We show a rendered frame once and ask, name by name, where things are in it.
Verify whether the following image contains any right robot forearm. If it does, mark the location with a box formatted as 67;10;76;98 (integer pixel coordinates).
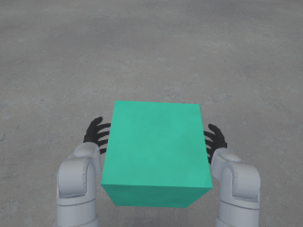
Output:
211;148;261;227

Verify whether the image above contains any left robot hand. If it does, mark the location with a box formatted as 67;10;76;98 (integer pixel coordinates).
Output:
83;116;111;154

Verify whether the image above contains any carton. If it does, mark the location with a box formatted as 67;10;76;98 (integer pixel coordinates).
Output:
100;100;213;208

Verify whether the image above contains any left robot forearm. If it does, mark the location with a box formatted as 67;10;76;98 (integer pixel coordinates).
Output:
52;142;102;227

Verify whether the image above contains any right robot hand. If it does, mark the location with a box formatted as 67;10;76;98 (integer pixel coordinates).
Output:
204;124;227;165

